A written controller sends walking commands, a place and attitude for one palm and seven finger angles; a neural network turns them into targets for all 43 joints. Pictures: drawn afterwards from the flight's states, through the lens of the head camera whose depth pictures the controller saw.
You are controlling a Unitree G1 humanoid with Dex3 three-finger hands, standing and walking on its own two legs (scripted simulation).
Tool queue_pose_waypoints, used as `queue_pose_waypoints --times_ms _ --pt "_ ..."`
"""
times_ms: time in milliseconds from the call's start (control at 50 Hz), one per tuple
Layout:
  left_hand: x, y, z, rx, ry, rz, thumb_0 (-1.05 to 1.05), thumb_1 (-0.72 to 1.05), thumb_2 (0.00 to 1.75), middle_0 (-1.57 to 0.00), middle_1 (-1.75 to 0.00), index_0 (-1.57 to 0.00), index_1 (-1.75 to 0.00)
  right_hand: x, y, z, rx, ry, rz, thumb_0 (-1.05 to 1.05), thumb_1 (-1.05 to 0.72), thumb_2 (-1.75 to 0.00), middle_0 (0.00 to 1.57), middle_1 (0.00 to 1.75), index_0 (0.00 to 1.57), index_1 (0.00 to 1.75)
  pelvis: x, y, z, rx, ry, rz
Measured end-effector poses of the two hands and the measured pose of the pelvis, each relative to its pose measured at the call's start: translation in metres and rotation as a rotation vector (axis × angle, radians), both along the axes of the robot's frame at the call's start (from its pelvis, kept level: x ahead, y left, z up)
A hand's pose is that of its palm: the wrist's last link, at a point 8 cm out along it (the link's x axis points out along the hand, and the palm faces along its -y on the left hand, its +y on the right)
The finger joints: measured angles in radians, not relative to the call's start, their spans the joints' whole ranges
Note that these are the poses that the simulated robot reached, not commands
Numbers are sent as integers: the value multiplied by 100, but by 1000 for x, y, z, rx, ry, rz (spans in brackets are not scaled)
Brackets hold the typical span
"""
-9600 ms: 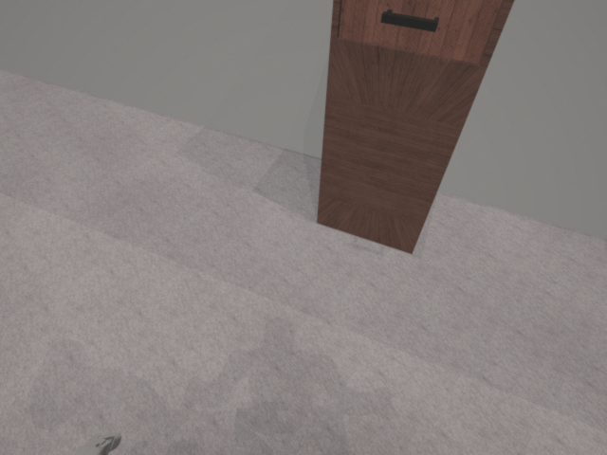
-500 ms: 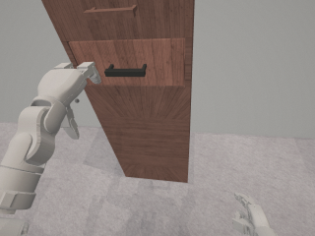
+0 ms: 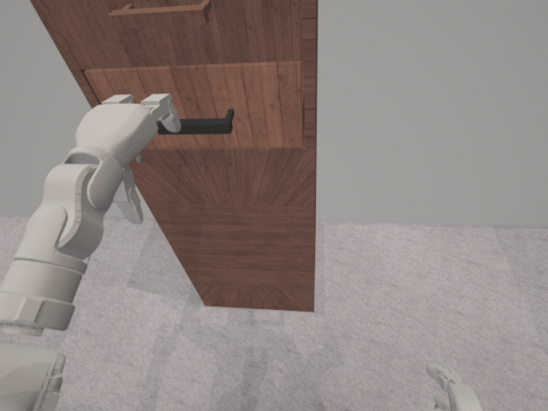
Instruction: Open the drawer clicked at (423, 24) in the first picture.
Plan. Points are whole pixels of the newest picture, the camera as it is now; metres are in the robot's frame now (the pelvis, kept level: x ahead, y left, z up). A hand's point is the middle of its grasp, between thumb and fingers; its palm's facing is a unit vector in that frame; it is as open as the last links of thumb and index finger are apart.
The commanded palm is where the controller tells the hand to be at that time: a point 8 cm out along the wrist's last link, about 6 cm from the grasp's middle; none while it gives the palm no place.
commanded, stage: move the hooked fingers above the handle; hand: left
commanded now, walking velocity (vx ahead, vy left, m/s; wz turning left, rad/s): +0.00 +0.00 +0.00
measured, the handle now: (196, 120) +0.57 +0.20 +0.13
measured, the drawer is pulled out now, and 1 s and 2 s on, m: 0.00 0.00 0.00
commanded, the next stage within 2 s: lower the fingers behind the handle in 1.58 s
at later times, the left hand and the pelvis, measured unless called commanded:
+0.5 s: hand (170, 130) +0.46 +0.20 +0.18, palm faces +0.06 -0.02 -1.00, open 13.8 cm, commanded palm +0.44 +0.21 +0.25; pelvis +0.02 +0.01 +0.00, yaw -1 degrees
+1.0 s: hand (191, 112) +0.52 +0.19 +0.18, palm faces +0.01 -0.02 -1.00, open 13.8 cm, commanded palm +0.50 +0.20 +0.24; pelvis +0.04 +0.01 +0.00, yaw -2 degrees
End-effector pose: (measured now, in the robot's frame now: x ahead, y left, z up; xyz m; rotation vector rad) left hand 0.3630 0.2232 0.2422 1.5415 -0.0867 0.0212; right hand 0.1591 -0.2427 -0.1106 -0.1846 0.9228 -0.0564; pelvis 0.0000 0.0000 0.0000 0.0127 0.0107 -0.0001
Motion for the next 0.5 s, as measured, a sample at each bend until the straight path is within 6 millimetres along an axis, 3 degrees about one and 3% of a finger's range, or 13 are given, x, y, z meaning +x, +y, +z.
queue_pose_waypoints --times_ms 300,500 --pt "48 -9 0 12 14 12 0 -49 30 -32 -120 -32 -120 9 20 -1 32 25 -13 1 -91 -90 20 30 20 30 14 10 0 -3 42 -3" --pt "73 -19 -5 8 9 -19 0 -49 30 -32 -120 -32 -120 4 21 -6 24 73 -34 1 -91 -90 20 30 20 30 23 15 0 -4 65 -9"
